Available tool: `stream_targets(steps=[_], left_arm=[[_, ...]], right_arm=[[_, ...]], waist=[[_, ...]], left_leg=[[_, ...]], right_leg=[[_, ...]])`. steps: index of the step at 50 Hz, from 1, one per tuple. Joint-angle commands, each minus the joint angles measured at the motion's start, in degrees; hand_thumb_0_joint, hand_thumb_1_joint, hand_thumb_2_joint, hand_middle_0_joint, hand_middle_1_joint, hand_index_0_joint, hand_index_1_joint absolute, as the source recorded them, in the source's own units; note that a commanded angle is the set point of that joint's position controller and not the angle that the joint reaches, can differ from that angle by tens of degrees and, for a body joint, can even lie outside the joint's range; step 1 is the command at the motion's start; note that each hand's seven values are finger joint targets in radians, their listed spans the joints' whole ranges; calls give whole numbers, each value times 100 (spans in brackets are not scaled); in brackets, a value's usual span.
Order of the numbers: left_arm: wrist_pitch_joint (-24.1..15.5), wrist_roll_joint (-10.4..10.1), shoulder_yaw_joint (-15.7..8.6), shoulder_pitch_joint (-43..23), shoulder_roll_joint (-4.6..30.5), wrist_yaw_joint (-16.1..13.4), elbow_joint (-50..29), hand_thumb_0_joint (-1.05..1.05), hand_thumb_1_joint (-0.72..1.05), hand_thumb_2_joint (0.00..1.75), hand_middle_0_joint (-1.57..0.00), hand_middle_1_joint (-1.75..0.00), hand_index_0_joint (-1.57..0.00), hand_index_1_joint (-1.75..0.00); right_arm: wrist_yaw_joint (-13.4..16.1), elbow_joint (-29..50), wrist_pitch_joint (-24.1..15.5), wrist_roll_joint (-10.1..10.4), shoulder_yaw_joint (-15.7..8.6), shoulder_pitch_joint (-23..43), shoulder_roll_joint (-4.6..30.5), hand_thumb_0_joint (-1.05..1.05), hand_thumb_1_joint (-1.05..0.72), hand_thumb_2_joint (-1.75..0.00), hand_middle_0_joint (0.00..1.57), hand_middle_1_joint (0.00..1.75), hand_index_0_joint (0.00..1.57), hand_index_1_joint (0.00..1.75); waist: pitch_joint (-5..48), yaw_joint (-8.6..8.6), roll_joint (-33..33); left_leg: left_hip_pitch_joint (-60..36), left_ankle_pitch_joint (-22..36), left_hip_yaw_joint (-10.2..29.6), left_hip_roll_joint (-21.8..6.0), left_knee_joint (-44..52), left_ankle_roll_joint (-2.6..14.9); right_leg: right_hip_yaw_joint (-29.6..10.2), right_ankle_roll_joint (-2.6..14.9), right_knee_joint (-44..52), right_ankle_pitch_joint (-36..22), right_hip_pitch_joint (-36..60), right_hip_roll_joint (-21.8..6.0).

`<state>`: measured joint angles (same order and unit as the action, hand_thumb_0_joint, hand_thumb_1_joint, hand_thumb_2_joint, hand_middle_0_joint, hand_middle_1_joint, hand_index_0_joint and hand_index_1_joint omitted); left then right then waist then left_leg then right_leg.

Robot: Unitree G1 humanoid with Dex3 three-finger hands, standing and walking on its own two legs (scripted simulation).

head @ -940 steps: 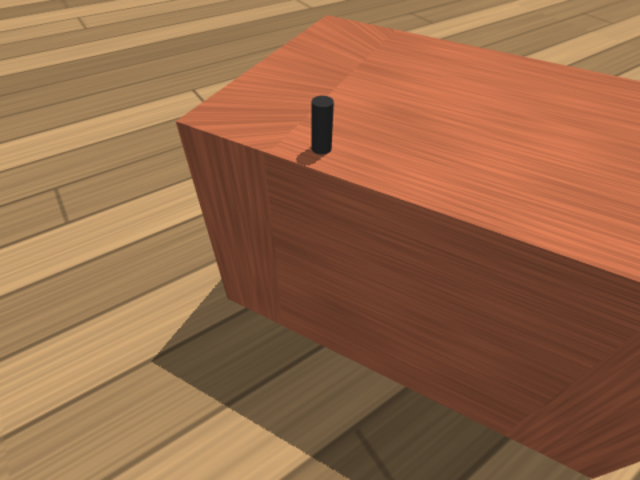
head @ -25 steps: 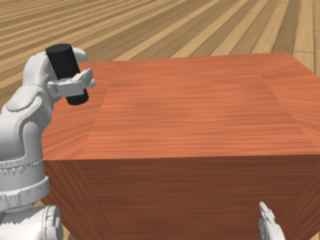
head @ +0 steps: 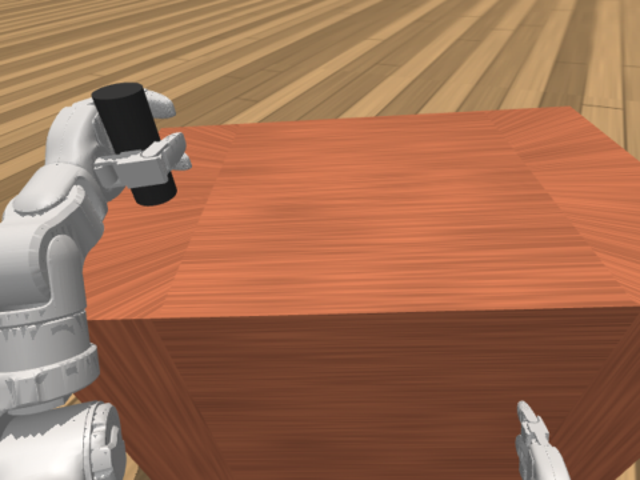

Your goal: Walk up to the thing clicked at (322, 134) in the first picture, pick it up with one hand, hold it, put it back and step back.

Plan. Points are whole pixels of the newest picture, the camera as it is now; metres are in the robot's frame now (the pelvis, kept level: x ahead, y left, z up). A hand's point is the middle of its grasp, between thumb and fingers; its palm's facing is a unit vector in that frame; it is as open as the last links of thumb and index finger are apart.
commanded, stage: crouch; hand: left
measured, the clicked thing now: (138, 147) +0.34 +0.18 +0.31
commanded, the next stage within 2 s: lower in 1.26 s
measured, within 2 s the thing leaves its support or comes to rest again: neither
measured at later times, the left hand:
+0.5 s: hand (186, 193) +0.40 +0.17 +0.22, palm faces +0.15 -0.99 +0.02, open 5.9 cm
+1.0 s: hand (198, 203) +0.45 +0.18 +0.18, palm faces +0.17 -0.99 -0.01, open 5.9 cm
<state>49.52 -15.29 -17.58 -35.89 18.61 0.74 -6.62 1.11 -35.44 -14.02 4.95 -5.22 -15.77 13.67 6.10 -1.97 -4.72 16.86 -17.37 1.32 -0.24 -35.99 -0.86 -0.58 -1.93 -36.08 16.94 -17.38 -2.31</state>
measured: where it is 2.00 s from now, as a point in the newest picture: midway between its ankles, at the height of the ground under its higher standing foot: outside the picture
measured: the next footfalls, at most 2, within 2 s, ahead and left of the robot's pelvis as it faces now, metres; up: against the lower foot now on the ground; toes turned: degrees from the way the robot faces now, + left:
none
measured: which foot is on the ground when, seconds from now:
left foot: down 0.00-1.00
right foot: down 0.00-1.00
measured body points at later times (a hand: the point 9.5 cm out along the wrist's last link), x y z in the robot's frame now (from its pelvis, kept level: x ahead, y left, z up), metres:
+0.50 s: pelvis -0.01 +0.00 +0.00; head -0.03 -0.02 +0.45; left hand +0.38 +0.22 +0.23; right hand +0.14 -0.26 -0.07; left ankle +0.02 +0.13 -0.73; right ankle +0.03 -0.14 -0.73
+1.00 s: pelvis +0.01 +0.00 +0.00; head +0.02 -0.02 +0.45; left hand +0.43 +0.24 +0.18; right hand +0.16 -0.26 -0.08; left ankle +0.02 +0.13 -0.72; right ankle +0.03 -0.14 -0.72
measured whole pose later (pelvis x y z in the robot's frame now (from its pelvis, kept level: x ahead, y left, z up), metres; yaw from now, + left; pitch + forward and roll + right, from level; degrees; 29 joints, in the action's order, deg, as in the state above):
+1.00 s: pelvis +0.01 +0.00 +0.00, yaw -1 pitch +4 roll +0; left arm 9.9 -9.0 -16.5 -37.2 19.2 1.2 32.3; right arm 3.3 -35.0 -16.2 1.6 -2.7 -15.8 12.6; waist 3.5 1.9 -1.9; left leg 22.6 -18.1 0.8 -1.4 -36.7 -1.3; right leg -1.1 -1.5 -36.1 16.9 -23.2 -1.1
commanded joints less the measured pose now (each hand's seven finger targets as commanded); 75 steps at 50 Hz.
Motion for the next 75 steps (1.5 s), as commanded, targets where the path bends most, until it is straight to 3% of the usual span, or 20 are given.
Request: stream_targets(steps=[1,6,10,27,29,31,33,35,36,44,50,51,53,56,59,60,62,70,72,75], left_arm=[[-445,-35,-295,-2585,1031,61,-989,0,63,134,-142,-146,-143,-146],[-485,11,-373,-2701,1124,-14,-531,0,61,134,-142,-146,-143,-146],[-711,75,-185,-2622,911,-74,68,0,58,132,-140,-144,-141,-144],[-3113,498,-130,-3467,1354,-110,1122,0,63,134,-139,-144,-140,-145],[-3291,501,-273,-3472,1522,-128,1381,0,58,133,-139,-144,-139,-144],[-3344,519,-136,-3044,1259,-93,2178,0,56,134,-139,-145,-140,-146],[-3506,555,39,-3045,1089,-51,2158,0,59,133,-140,-145,-141,-145],[-3691,552,-129,-3197,1350,-38,2049,0,59,134,-142,-147,-142,-147],[-3711,549,-110,-3011,1309,-7,2463,0,59,134,-142,-147,-143,-147],[-4349,589,-220,-3043,1484,66,2339,0,62,136,-139,-146,-140,-146],[-4617,611,-202,-2768,1414,93,2769,0,58,136,-140,-147,-141,-147],[-4711,632,-116,-3009,1407,111,2461,0,58,135,-140,-147,-141,-147],[-4777,596,-251,-2768,1479,125,2843,0,59,136,-139,-147,-140,-147],[-4865,615,-149,-2913,1444,143,2700,0,63,136,-139,-147,-141,-146],[-4952,620,-136,-2789,1423,185,2890,0,60,136,-139,-146,-140,-146],[-4980,615,-202,-2770,1515,180,2898,0,60,136,-138,-146,-140,-146],[-5043,600,-147,-2847,1429,199,2955,0,62,137,-139,-147,-141,-147],[-5314,593,-222,-2774,1538,242,3356,0,62,135,-142,-149,-143,-149],[-5349,629,-120,-2599,1348,252,3720,0,63,138,-143,-150,-144,-151],[-5554,600,-236,-2750,1482,263,3614,0,58,135,-142,-149,-143,-149]], right_arm=[[-4,907,-401,17,-176,824,584,0,58,-4,5,5,5,5],[5,875,-403,-13,-240,723,643,0,59,-4,5,5,5,5],[47,989,-481,-38,-205,869,642,0,58,-4,5,5,5,5],[304,837,-790,-264,78,788,434,0,57,-5,5,5,5,5],[351,805,-776,-283,-77,801,597,0,57,-5,5,5,5,5],[358,716,-764,-303,-142,666,698,0,56,-5,5,5,5,5],[337,692,-779,-298,30,677,494,0,57,-5,5,5,5,5],[329,746,-781,-301,-13,667,544,0,57,-5,5,5,5,5],[337,762,-768,-301,-142,580,690,0,57,-5,5,5,5,5],[255,868,-627,-328,-24,372,568,0,57,-5,5,5,5,5],[276,984,-482,-339,-49,487,623,0,55,-5,5,5,5,5],[258,994,-447,-342,95,515,430,0,56,-5,5,5,5,5],[264,908,-362,-349,-52,430,602,0,56,-5,5,5,5,5],[273,956,-275,-353,-105,417,649,0,56,-5,5,5,5,5],[247,1022,-192,-339,57,477,507,0,56,-5,5,5,5,5],[274,1122,-158,-340,-133,485,714,0,56,-5,5,5,5,5],[245,1035,-107,-345,38,425,513,0,56,-5,5,5,5,5],[238,1159,86,-353,3,320,552,0,54,-5,5,5,5,5],[223,1118,141,-351,38,355,484,0,54,-5,5,5,5,5],[216,1274,179,-371,-9,439,537,0,54,-5,5,5,5,5]], waist=[[866,-20,354],[829,104,559],[699,109,834],[1568,238,105],[1552,249,237],[1318,351,385],[1205,363,334],[1414,311,307],[1350,429,453],[1653,361,310],[1664,436,403],[1809,393,247],[1630,397,245],[1749,495,247],[1743,467,265],[1817,520,327],[1568,485,322],[1711,485,202],[1412,543,336],[1692,524,359]], left_leg=[[-417,550,-100,110,661,97],[-392,525,-167,142,646,137],[-283,404,-191,162,635,169],[-413,432,-121,49,521,86],[-294,535,-151,64,479,102],[-270,529,-171,46,469,112],[-243,473,-179,40,503,117],[-243,594,-179,53,493,115],[-294,596,-172,25,501,121],[-307,1189,-193,21,409,117],[-312,1475,-222,18,307,143],[-316,1569,-225,26,300,134],[-241,1604,-206,-1,311,116],[-389,1732,-222,4,252,134],[-365,1828,-202,-15,256,140],[-454,1923,-192,-32,244,140],[-228,1712,-214,-10,269,152],[-256,1849,-183,-41,187,128],[-73,1563,-203,-23,192,158],[125,1387,-240,9,102,179]], right_leg=[[374,142,664,-518,-18,237],[338,123,750,-518,-29,225],[319,114,772,-415,-88,198],[281,163,525,-556,-163,229],[252,152,536,-626,-47,224],[251,146,562,-632,-196,251],[253,155,557,-611,-309,265],[267,165,531,-694,-210,264],[273,156,557,-702,-267,291],[252,171,460,-1234,-23,279],[210,148,411,-1561,72,251],[212,157,397,-1640,151,240],[240,177,385,-1642,81,275],[225,159,387,-1819,33,253],[236,173,380,-1866,61,257],[241,173,368,-1918,49,262],[236,161,385,-1792,58,254],[251,196,285,-1823,-24,267],[234,178,305,-1641,-235,268],[191,157,240,-1563,-117,221]])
